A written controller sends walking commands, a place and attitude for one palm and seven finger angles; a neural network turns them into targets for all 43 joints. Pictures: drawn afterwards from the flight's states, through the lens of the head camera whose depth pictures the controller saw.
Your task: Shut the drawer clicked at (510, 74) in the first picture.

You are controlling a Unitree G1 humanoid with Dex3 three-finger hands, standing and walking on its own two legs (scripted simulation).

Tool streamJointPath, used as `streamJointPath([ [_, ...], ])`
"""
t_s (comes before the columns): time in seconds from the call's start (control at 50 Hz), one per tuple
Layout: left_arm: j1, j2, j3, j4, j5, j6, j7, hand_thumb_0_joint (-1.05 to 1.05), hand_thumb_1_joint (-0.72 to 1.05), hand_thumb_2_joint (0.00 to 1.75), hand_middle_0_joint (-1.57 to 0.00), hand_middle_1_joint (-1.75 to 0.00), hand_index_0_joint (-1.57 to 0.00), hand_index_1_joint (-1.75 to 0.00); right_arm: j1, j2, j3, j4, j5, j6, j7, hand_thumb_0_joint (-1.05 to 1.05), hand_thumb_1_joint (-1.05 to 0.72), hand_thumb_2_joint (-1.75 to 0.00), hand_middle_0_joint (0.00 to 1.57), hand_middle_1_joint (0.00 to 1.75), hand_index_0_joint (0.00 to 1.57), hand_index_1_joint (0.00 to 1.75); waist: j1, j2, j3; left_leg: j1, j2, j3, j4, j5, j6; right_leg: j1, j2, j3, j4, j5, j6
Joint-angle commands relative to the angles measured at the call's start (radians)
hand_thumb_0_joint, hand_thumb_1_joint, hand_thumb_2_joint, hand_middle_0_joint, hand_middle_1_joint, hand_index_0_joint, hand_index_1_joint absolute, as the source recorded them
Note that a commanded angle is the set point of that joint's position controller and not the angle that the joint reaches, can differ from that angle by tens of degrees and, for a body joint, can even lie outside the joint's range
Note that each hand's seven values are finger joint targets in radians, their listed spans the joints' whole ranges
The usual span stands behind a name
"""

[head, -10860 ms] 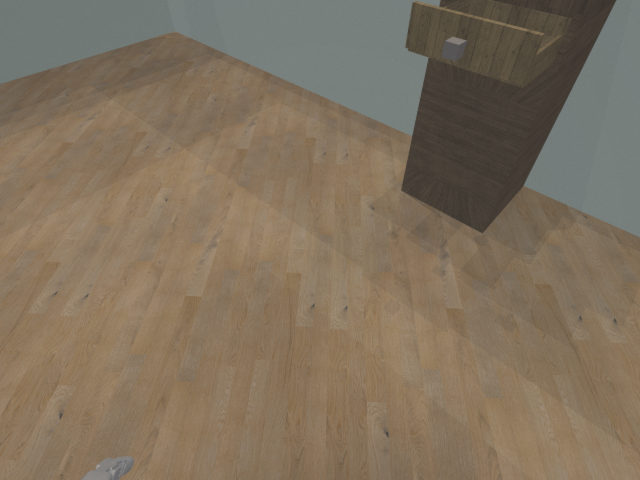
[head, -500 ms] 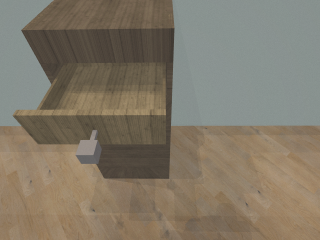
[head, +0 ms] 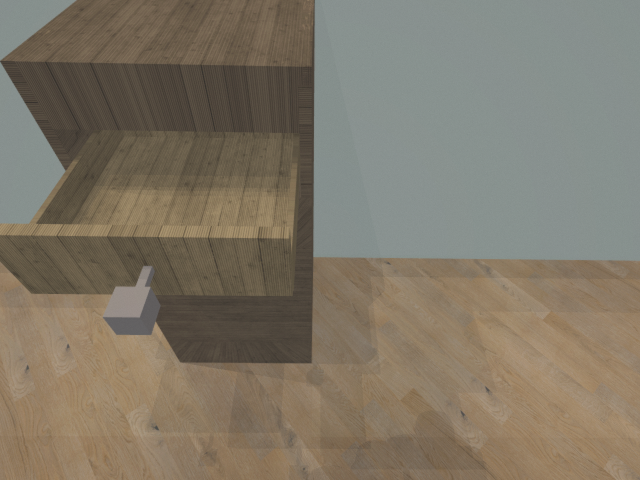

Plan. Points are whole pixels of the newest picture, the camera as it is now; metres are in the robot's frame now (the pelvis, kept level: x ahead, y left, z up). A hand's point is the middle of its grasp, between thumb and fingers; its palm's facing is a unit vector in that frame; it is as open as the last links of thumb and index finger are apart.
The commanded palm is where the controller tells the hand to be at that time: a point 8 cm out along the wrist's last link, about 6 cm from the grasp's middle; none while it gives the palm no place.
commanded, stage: come to a stop and stand still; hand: left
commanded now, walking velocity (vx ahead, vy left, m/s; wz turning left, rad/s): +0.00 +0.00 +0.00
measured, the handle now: (139, 296) +0.32 +0.26 +0.05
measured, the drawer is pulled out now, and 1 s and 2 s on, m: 0.23 0.23 0.23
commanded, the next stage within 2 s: look again from close up in 0.50 s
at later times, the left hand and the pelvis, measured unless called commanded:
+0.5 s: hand out of the picture -0.01 +0.15 -0.18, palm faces +0.04 -0.98 -0.19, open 7.4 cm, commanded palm none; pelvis +0.02 -0.01 +0.00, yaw +0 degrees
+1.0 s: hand out of the picture -0.01 +0.16 -0.18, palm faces +0.04 -0.98 -0.19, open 7.4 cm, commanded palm none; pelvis +0.01 -0.01 +0.00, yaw +0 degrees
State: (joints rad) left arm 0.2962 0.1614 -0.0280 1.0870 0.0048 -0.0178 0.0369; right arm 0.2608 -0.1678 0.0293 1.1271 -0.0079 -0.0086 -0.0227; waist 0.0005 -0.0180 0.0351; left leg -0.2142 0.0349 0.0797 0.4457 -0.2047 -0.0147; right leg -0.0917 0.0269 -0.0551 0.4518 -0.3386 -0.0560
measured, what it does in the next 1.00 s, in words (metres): stands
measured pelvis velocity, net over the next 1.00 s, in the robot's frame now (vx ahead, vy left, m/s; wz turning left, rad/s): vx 0.01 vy -0.01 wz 0.00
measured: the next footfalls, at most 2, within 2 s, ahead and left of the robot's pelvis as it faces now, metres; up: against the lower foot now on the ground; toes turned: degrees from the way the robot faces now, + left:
none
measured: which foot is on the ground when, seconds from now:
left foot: down 0.00-1.00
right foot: down 0.00-1.00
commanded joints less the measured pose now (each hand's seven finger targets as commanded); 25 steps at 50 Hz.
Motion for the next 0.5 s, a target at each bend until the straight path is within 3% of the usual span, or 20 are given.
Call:
streamJointPath([
  [0.0, 0.086, 0.112, 0.022, -0.015, 0.003, -0.013, 0.006, 0.00, 0.90, 0.90, -0.20, -0.30, -0.20, -0.30, 0.020, -0.083, -0.020, -0.024, -0.001, -0.013, -0.004, 0.00, -0.90, -0.90, 0.20, 0.30, 0.20, 0.30, 0.008, 0.007, 0.032, 0.052, 0.065, -0.066, -0.043, 0.128, 0.039, -0.094, -0.140, 0.116, -0.119, 0.309, 0.018],
  [0.02, 0.087, 0.112, 0.023, -0.014, 0.005, -0.012, 0.006, 0.00, 0.90, 0.90, -0.20, -0.30, -0.20, -0.30, 0.022, -0.080, -0.021, -0.022, 0.000, -0.013, -0.005, 0.00, -0.90, -0.90, 0.20, 0.30, 0.20, 0.30, 0.007, -0.015, 0.035, 0.051, 0.066, -0.065, -0.040, 0.130, 0.039, -0.089, -0.136, 0.114, -0.121, 0.322, 0.021],
  [0.2, 0.107, 0.100, 0.025, -0.001, 0.003, -0.011, 0.009, 0.00, 0.90, 0.90, -0.20, -0.30, -0.20, -0.30, 0.024, -0.074, -0.023, -0.013, -0.001, -0.011, -0.012, 0.00, -0.90, -0.90, 0.20, 0.30, 0.20, 0.30, 0.007, 0.006, 0.021, 0.070, 0.070, -0.053, -0.027, 0.153, 0.033, -0.077, -0.139, 0.115, -0.117, 0.403, 0.027],
  [0.34, 0.127, 0.096, 0.029, 0.004, 0.006, -0.009, 0.013, 0.00, 0.90, 0.90, -0.20, -0.30, -0.20, -0.30, 0.024, -0.072, -0.024, -0.014, 0.002, -0.011, -0.016, 0.00, -0.90, -0.90, 0.20, 0.30, 0.20, 0.30, 0.010, -0.036, 0.026, 0.062, 0.068, -0.038, -0.011, 0.171, 0.032, -0.050, -0.140, 0.105, -0.108, 0.521, 0.050],
  [0.48, 0.130, 0.095, 0.032, 0.007, 0.005, -0.007, 0.011, 0.00, 0.90, 0.90, -0.20, -0.30, -0.20, -0.30, 0.026, -0.069, -0.023, -0.013, 0.001, -0.011, -0.018, 0.00, -0.90, -0.90, 0.20, 0.30, 0.20, 0.30, 0.011, 0.001, 0.035, 0.066, 0.070, -0.046, -0.018, 0.182, 0.033, -0.058, -0.137, 0.106, -0.116, 0.467, 0.046],
])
